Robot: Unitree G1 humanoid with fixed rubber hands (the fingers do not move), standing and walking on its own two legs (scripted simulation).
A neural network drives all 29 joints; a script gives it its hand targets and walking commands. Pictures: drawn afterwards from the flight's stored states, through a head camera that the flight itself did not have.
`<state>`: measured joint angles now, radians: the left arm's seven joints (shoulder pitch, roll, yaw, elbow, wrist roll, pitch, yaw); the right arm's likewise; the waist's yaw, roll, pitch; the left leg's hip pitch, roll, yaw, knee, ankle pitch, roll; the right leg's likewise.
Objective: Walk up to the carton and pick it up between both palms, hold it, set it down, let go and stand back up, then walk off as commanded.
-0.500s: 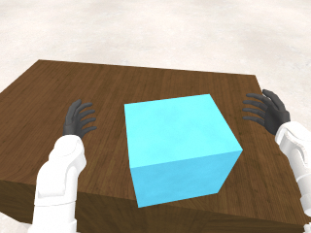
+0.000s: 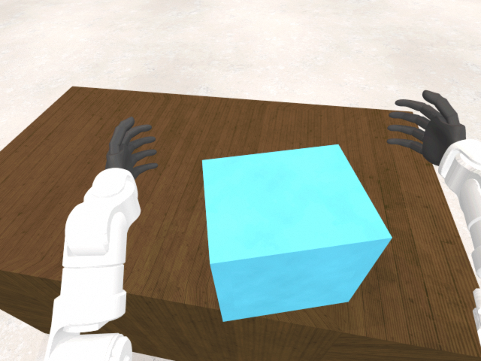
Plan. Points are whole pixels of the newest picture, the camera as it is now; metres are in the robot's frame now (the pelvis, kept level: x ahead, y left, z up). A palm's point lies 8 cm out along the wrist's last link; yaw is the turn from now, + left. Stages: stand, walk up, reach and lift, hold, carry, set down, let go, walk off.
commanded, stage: reach and lift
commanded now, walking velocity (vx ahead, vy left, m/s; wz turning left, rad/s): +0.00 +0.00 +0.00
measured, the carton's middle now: (279, 235) +0.36 -0.01 +0.01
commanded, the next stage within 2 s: none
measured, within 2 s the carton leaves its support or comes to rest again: neither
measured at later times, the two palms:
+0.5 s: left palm (146, 213) +0.33 +0.21 +0.09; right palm (397, 194) +0.43 -0.21 +0.08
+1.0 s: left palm (163, 223) +0.34 +0.20 +0.05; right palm (385, 198) +0.44 -0.20 +0.05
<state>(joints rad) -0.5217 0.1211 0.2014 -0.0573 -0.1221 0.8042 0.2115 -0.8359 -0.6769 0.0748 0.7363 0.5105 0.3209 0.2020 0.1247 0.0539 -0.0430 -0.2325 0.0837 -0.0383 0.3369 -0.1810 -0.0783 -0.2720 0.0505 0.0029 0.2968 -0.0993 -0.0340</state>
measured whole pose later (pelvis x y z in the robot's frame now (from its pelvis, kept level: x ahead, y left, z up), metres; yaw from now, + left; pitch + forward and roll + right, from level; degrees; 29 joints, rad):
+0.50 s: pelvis +0.00 +0.00 +0.00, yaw +1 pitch +7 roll -1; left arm -0.39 0.02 0.12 0.19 -0.04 0.43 0.20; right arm -0.66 -0.50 0.00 0.84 0.31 0.04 0.21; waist 0.14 0.06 -0.03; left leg -0.30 0.08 -0.05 0.36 -0.18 -0.08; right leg -0.33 0.05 0.00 0.32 -0.10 -0.03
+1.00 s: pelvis +0.01 +0.00 +0.00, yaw +0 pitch +11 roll -1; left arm -0.36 -0.03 0.07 0.41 0.00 0.11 0.21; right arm -0.69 -0.46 0.08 1.08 0.36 -0.21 0.19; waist 0.16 0.03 -0.09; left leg -0.37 0.09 -0.04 0.39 -0.20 -0.08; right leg -0.40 0.06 0.00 0.34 -0.12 -0.04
